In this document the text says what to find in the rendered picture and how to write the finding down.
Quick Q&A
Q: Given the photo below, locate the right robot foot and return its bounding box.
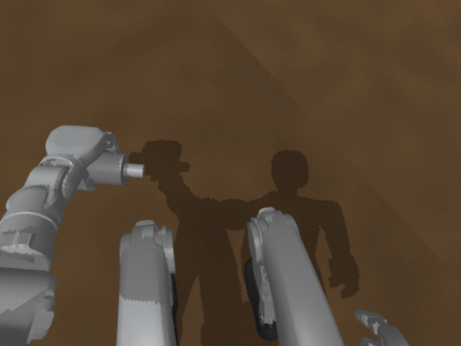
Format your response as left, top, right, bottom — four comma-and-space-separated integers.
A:
244, 258, 278, 341

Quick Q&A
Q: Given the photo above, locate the left robot hand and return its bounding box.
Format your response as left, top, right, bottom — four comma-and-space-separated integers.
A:
45, 125, 120, 191

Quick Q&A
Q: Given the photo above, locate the right robot hand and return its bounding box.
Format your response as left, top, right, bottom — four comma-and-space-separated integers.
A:
354, 309, 409, 346

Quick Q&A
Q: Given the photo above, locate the left robot arm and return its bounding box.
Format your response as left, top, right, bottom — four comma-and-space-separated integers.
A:
0, 154, 84, 346

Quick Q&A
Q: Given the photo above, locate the bottle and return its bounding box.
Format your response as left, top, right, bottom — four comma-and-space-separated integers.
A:
87, 151, 146, 186

